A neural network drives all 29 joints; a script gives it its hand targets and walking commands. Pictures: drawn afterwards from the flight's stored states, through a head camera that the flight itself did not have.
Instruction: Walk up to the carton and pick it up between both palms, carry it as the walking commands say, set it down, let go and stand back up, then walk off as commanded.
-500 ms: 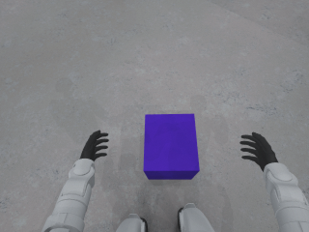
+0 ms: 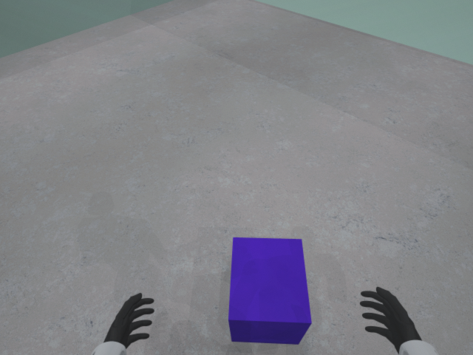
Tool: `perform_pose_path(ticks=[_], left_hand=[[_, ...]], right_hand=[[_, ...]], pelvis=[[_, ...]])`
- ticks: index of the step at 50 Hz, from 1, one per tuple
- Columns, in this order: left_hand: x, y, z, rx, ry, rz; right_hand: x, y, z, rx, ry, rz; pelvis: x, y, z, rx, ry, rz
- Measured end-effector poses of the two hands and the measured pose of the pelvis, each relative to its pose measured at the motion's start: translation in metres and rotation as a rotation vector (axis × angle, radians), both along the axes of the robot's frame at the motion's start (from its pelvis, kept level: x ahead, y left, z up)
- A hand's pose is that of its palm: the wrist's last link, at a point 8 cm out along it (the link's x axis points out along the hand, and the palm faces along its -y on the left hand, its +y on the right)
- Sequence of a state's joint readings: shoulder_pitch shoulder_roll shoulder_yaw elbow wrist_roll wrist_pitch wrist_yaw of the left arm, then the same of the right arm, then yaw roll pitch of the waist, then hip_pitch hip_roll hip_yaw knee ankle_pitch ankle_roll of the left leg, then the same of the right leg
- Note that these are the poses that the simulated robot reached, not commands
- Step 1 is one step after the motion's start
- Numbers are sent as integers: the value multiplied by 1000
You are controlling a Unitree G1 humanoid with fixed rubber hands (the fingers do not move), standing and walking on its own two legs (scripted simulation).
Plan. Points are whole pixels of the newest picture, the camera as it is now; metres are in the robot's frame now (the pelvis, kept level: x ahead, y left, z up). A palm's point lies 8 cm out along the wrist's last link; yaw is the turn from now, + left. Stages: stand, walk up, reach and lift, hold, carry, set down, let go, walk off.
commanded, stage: let go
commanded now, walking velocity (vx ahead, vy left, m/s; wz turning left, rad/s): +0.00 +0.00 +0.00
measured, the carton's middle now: (266, 291) +0.45 -0.08 -0.63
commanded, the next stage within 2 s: stand in 0.32 s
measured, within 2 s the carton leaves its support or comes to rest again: neither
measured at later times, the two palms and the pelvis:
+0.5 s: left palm (103, 349) +0.16 +0.24 -0.07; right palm out of the picture +0.15 -0.27 -0.08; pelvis +0.00 -0.01 +0.00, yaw +1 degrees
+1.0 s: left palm (98, 339) +0.17 +0.26 -0.06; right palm out of the picture +0.14 -0.27 -0.09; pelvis +0.01 -0.01 +0.00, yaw +1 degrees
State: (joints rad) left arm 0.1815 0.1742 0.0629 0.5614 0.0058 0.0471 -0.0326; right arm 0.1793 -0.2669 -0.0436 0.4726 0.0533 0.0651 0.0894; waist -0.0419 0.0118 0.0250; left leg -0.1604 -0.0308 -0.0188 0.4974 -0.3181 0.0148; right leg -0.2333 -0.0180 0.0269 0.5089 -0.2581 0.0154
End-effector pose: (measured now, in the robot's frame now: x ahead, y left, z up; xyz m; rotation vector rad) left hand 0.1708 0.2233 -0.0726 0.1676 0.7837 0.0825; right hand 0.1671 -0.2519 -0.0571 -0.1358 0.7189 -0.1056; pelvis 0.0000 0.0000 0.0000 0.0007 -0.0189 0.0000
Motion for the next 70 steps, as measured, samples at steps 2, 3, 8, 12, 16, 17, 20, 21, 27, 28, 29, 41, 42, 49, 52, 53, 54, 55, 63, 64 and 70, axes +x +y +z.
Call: perform_pose_path(ticks=[2,3,8,12,16,17,20,21,27,28,29,41,42,49,52,53,54,55,63,64,70], left_hand=[[-4,1,0,-2,10,1],[-6,1,0,-3,16,1],[-12,0,-1,-7,35,1],[-14,-1,-1,-7,38,0],[-14,-2,-1,-8,37,5],[-15,-2,-1,-5,37,9],[-15,6,0,30,35,17],[-14,9,1,43,34,19],[-9,24,3,97,33,18],[-8,25,3,100,32,16],[-6,26,3,102,31,16],[3,29,5,106,8,17],[3,30,5,107,6,17],[3,31,8,112,-8,20],[3,33,9,115,-13,20],[3,33,9,116,-14,20],[3,33,9,117,-15,19],[3,34,9,118,-16,19],[2,36,9,124,-12,19],[1,37,9,125,-11,20],[0,38,9,128,-11,21]], right_hand=[[-3,1,0,5,8,0],[-5,1,-1,7,14,-2],[-12,0,-3,13,36,-7],[-13,-1,-2,13,44,-11],[-13,-3,-3,8,60,-16],[-13,-5,-4,-3,63,-24],[-15,-10,-10,-47,79,-43],[-17,-11,-12,-56,89,-45],[-24,-15,-27,-75,155,-55],[-25,-16,-29,-75,164,-57],[-25,-16,-30,-76,171,-58],[-25,-17,-34,-83,187,-74],[-25,-17,-34,-83,187,-75],[-27,-18,-34,-81,181,-80],[-28,-18,-34,-82,178,-81],[-28,-18,-34,-82,178,-82],[-28,-18,-34,-82,178,-82],[-28,-18,-35,-82,178,-82],[-31,-19,-36,-84,186,-85],[-31,-19,-36,-84,188,-85],[-34,-20,-37,-86,192,-88]], pelvis=[[-2,0,0,0,-23,0],[-3,0,0,0,-33,0],[-7,-1,0,0,-67,0],[-8,-2,0,0,-77,-1],[-8,-4,0,0,-78,-2],[-7,-4,0,0,-72,1],[-6,-6,0,-2,-47,9],[-6,-6,0,-2,-39,12],[0,-7,0,-4,-5,19],[1,-7,0,-4,-2,19],[2,-7,0,-4,1,19],[10,-6,0,-6,12,19],[10,-6,0,-6,12,19],[10,-6,0,-6,11,19],[9,-6,0,-6,11,19],[9,-6,0,-6,11,19],[9,-6,0,-6,11,19],[9,-6,0,-6,11,19],[10,-6,0,-6,10,19],[10,-6,0,-6,10,19],[9,-6,0,-6,5,19]])
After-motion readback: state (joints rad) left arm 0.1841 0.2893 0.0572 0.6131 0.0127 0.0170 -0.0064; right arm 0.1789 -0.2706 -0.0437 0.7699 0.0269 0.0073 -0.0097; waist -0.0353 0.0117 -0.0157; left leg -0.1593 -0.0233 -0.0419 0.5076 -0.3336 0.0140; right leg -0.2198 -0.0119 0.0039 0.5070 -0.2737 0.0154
